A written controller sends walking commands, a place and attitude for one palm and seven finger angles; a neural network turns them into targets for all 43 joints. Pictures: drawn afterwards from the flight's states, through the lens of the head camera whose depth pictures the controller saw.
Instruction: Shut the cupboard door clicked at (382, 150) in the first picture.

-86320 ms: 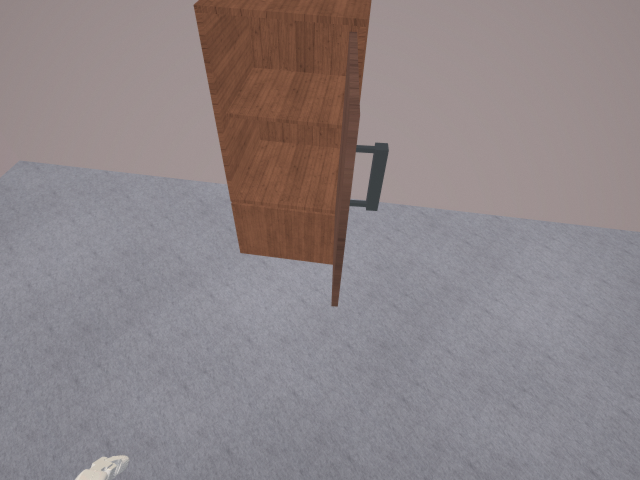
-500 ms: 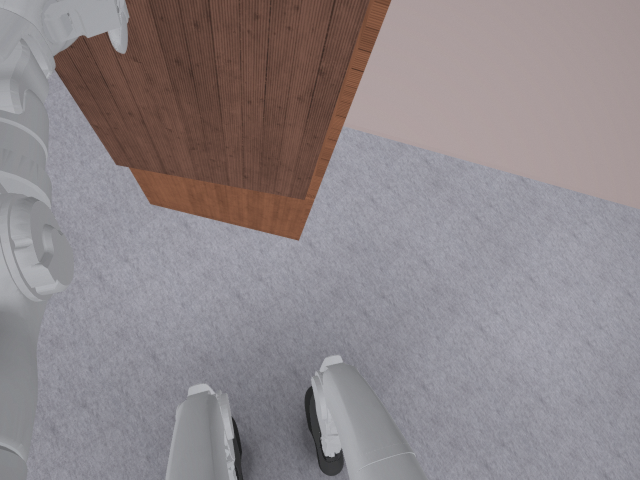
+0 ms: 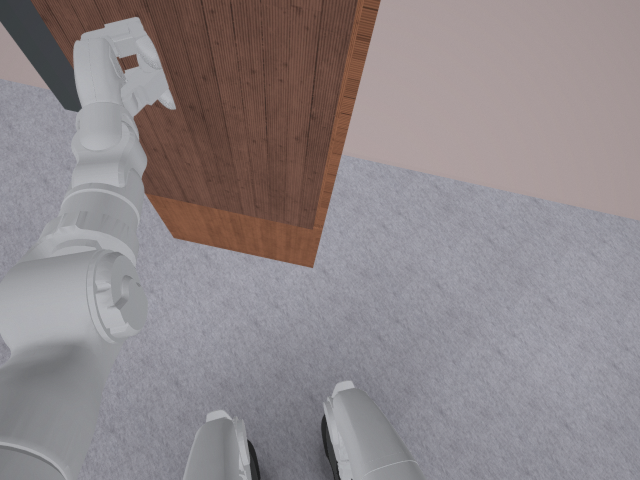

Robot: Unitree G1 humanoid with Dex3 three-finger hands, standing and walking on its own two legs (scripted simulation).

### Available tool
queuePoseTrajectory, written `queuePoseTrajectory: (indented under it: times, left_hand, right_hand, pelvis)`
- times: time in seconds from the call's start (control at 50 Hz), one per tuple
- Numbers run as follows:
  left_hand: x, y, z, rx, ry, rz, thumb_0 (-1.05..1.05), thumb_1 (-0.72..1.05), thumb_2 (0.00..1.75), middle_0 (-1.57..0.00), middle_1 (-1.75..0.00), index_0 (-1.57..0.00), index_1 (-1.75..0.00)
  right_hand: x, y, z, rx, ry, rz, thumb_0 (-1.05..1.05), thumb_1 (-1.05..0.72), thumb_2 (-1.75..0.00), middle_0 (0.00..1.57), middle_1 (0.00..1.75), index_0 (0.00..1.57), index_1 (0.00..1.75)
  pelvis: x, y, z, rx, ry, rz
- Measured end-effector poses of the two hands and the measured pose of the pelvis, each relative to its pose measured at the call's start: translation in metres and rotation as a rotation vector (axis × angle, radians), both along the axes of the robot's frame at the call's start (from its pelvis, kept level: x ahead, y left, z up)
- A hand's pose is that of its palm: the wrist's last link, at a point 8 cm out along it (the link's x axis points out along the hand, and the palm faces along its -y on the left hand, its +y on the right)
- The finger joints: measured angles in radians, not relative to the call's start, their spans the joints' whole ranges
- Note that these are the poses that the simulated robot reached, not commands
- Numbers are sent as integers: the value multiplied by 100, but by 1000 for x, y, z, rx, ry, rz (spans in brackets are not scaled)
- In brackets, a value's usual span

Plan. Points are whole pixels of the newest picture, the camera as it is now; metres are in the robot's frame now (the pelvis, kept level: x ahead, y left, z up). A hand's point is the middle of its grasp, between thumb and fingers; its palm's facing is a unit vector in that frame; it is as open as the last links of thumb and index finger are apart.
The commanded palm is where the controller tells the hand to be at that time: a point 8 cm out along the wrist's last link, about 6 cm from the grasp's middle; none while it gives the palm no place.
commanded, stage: pull the fist back off the door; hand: left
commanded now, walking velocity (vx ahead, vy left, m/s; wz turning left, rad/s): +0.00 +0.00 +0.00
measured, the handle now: (53, 41) +0.65 +0.20 +0.07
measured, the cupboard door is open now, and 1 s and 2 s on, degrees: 0 0 0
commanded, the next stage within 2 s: draw the hand back to the body in 0.46 s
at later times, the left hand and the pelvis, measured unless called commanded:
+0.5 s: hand (162, 134) +0.50 +0.09 +0.08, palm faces +0.02 -1.00 -0.05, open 3.1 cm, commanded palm +0.48 +0.14 +0.07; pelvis +0.00 -0.01 +0.01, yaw +2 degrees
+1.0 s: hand (41, 189) +0.40 +0.16 +0.16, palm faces +0.06 -1.00 -0.02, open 3.1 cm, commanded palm +0.35 +0.20 +0.15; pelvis +0.01 +0.00 +0.06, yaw +2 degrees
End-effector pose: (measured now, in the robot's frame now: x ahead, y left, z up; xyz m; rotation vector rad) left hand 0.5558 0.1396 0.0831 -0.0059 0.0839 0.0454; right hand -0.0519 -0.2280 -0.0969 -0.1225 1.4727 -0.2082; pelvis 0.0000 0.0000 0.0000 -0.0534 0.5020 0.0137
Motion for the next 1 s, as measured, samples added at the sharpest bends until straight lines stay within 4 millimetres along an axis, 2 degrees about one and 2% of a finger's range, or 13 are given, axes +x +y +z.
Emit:
queuePoseTrajectory:
  times: [0.12,0.22,0.28,0.36,0.44,0.5,0.56,0.64,0.72,0.82,0.9,1.0]
  left_hand:
    - [-19,14,9,49,-77,25,2,90,90,-130,-150,-130,-150]
    - [-46,23,-11,52,-38,5,2,90,90,-130,-150,-130,-150]
    - [-63,22,-21,26,-35,0,2,90,90,-130,-150,-130,-150]
    - [-77,14,-16,8,-104,-6,2,90,90,-130,-150,-130,-150]
    - [-81,5,-3,35,-141,-26,2,90,90,-130,-150,-131,-150]
    - [-79,2,0,59,-105,-29,2,90,90,-130,-150,-131,-150]
    - [-76,5,-1,54,-63,-10,2,90,90,-130,-150,-131,-150]
    - [-77,11,0,27,-84,14,2,90,90,-130,-150,-131,-150]
    - [-90,22,10,44,-147,10,2,90,90,-130,-150,-130,-150]
    - [-126,42,25,75,-104,5,2,90,90,-130,-150,-130,-150]
    - [-155,59,43,39,-96,32,2,90,90,-130,-150,-130,-150]
    - [-182,72,73,38,-182,17,2,90,90,-130,-150,-131,-150]
  right_hand:
    - [16,-19,6,-20,-43,28,0,-91,-90,21,30,20,30]
    - [35,-36,8,-42,-54,64,0,-91,-90,21,30,20,30]
    - [51,-44,8,-64,-76,90,0,-91,-90,21,30,20,30]
    - [73,-51,8,-90,-128,112,0,-91,-90,20,30,20,30]
    - [92,-51,6,-93,-190,117,0,-91,-90,20,30,20,30]
    - [100,-47,4,-82,-224,115,0,-91,-90,20,30,20,30]
    - [102,-41,3,-70,-243,110,0,-91,-90,20,30,20,30]
    - [94,-35,0,-53,-234,104,0,-91,-90,20,30,20,30]
    - [83,-30,1,-28,-209,75,0,-91,-90,20,30,20,30]
    - [83,-24,14,-1,-219,42,0,-91,-90,21,30,20,30]
    - [101,-24,34,-16,-282,54,0,-91,-90,21,30,20,30]
    - [140,-30,61,-63,-420,103,1,-91,-90,21,30,20,30]
  pelvis:
    - [5,-5,7,16,-29,-5]
    - [4,-8,10,24,-51,5]
    - [4,-8,11,25,-61,16]
    - [3,-8,11,26,-75,23]
    - [3,-9,12,29,-91,24]
    - [1,-9,12,32,-104,25]
    - [-2,-9,13,35,-106,24]
    - [-4,-9,12,38,-101,16]
    - [-2,-8,17,45,-115,-2]
    - [6,-6,36,48,-178,-13]
    - [10,-6,52,46,-239,-5]
    - [12,-5,64,40,-299,14]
